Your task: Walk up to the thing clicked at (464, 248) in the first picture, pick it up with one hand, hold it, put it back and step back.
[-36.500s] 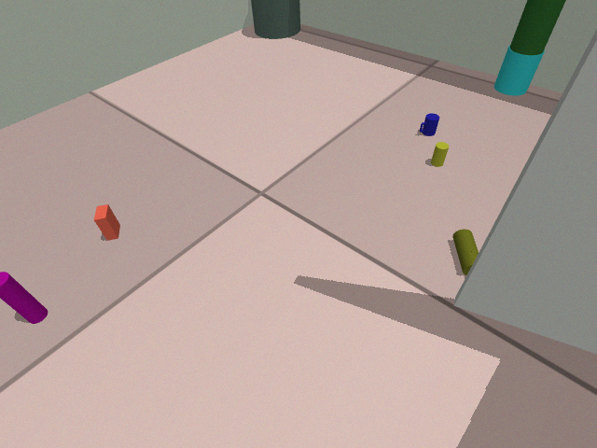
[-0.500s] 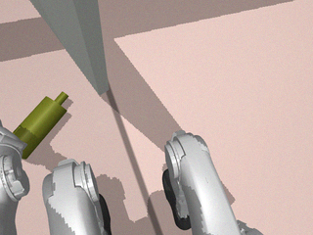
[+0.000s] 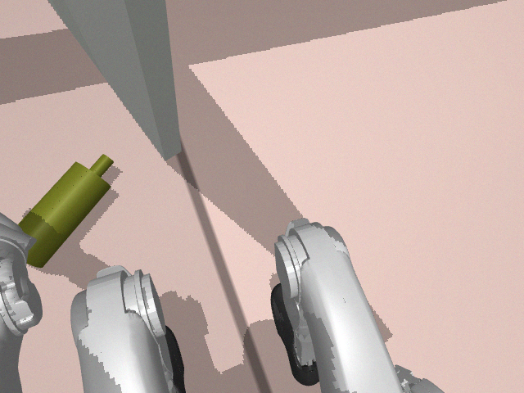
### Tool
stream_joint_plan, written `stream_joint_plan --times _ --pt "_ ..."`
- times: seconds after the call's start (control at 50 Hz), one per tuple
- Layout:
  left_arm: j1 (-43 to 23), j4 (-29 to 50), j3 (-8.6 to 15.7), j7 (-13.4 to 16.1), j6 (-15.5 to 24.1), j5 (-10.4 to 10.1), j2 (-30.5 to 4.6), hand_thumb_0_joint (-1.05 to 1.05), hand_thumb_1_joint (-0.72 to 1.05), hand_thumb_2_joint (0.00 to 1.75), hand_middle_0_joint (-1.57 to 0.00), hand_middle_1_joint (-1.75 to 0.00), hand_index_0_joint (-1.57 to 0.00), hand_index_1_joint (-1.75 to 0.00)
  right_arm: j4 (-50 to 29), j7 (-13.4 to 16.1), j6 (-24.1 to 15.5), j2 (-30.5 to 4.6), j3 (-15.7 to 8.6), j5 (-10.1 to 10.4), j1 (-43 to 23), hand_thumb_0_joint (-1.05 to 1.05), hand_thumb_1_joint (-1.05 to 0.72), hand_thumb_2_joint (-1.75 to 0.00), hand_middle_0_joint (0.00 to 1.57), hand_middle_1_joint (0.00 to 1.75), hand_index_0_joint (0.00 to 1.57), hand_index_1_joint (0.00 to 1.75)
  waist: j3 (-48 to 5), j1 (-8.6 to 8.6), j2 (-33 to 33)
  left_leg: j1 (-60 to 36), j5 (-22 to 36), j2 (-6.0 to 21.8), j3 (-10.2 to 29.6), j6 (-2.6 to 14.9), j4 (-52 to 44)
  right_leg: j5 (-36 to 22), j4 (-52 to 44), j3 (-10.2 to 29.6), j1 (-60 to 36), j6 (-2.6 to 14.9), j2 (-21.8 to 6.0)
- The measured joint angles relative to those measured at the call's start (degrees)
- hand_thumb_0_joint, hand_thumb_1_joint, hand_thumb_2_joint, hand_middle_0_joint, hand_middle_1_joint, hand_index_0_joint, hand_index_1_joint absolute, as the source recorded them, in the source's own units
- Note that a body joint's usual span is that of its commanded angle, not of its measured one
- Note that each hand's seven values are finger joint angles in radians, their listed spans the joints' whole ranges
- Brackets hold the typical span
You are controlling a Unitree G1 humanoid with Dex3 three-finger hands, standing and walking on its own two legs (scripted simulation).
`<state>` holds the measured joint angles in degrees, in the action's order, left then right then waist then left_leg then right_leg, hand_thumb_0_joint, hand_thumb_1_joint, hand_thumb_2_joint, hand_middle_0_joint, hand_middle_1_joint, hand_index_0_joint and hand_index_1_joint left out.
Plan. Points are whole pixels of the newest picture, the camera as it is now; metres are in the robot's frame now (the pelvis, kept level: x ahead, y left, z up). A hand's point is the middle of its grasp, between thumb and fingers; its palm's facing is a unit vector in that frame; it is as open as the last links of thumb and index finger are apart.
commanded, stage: rise first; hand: left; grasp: from above
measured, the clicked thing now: (67, 204) +0.47 +0.28 -0.28
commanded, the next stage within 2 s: approach in 0.34 s
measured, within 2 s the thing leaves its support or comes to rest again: neither
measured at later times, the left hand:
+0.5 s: hand out of the picture +0.42 +0.34 -0.17, palm faces -0.26 -0.32 -0.91, open 14.1 cm
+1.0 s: hand (30, 181) +0.47 +0.28 -0.15, palm faces -0.26 -0.29 -0.92, open 14.3 cm
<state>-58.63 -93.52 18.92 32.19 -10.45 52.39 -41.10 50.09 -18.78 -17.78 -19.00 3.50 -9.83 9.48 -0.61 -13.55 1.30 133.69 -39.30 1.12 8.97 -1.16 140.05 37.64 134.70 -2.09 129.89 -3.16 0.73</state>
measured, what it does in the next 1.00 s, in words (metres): stands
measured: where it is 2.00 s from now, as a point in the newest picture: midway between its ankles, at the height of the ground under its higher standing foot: (238, 373)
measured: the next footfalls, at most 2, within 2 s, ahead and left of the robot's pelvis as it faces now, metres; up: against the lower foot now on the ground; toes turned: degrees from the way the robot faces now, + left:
none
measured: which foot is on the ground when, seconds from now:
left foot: down 0.00-1.00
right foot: down 0.00-1.00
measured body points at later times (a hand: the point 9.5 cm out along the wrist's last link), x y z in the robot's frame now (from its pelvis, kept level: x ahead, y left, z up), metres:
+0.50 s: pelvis +0.00 +0.00 +0.00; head +0.24 +0.05 +0.38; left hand +0.43 +0.35 -0.11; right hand +0.03 -0.27 -0.11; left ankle +0.08 +0.13 -0.29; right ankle +0.11 -0.13 -0.29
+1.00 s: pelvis +0.00 +0.00 +0.00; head +0.24 +0.03 +0.38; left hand +0.49 +0.29 -0.09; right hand -0.01 -0.27 -0.09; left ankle +0.08 +0.13 -0.29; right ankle +0.11 -0.13 -0.29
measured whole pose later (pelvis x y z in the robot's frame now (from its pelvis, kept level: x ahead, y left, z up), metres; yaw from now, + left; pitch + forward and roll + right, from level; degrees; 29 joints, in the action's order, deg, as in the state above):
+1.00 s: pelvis +0.00 +0.00 +0.00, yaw -1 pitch +34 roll -7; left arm -66.3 -100.3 19.1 35.1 -13.6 54.0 -41.5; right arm 50.0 -19.7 -16.8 -20.5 4.8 -10.8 10.4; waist -0.5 -18.6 3.4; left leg 133.4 -39.9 2.0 9.6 -1.4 139.2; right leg 37.1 133.5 -2.7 130.5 -3.4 1.5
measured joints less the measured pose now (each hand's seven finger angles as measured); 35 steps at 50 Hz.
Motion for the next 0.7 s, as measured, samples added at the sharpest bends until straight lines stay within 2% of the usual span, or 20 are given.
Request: stream_joint_plan --times 0.16,0.26,0.48,0.62,0.7 --pt "0.97 0.34 0.17 0.11 1.27 -0.11 0.28 0.00 -0.53 0.98 -0.19 -0.96 -0.16 -0.98 0.00 -0.02 -0.46 -0.30 0.22 -0.22 0.42 0.00 -0.93 -0.90 0.20 0.30 0.20 0.30 0.89 0.13 -0.51 0.04 0.49 -0.10 0.29 -0.45 0.08 -0.55 0.26 -0.18 0.31 0.08 0.02" --pt "1.86 1.70 1.31 0.76 1.60 0.02 1.04 0.00 -0.54 0.98 -0.19 -0.96 -0.16 -0.98 0.17 0.22 0.07 -0.17 0.00 -0.16 0.49 0.01 -0.93 -0.90 0.20 0.30 0.20 0.30 0.07 0.10 -0.49 0.02 0.31 -0.10 0.42 -0.64 -0.05 -0.44 0.17 -0.30 0.40 0.08 0.01" --pt "0.65 -0.74 0.50 0.60 1.47 0.71 0.10 0.00 -0.55 1.00 -0.18 -0.95 -0.15 -0.98 0.12 0.17 -0.70 -0.26 -0.02 -0.42 -0.36 0.01 -0.93 -0.90 0.20 0.30 0.20 0.30 0.15 -0.08 -0.14 -0.14 0.05 -0.05 0.30 -0.46 0.06 -0.20 0.19 -0.20 0.17 0.01 0.06" --pt "-0.32 -1.71 -2.37 0.37 2.30 0.59 0.51 0.00 -0.58 1.04 -0.15 -0.97 -0.11 -1.01 0.38 -0.08 -1.51 -0.12 0.23 -0.83 -0.18 0.00 -0.93 -0.90 0.20 0.30 0.20 0.30 1.15 -0.18 -0.93 0.23 0.35 -0.22 0.38 -0.53 0.46 -0.42 0.60 -0.21 0.47 0.02 0.02" --pt "-1.65 -1.16 -3.80 2.04 2.64 1.28 1.59 0.00 -0.58 1.06 -0.14 -0.99 -0.10 -1.02 0.80 -0.13 -1.53 0.20 0.20 -1.14 0.00 0.00 -0.93 -0.90 0.20 0.30 0.20 0.30 1.32 -0.80 -1.54 0.21 0.18 -0.22 0.58 -0.74 0.66 -0.34 0.76 -0.37 0.50 0.24 0.05"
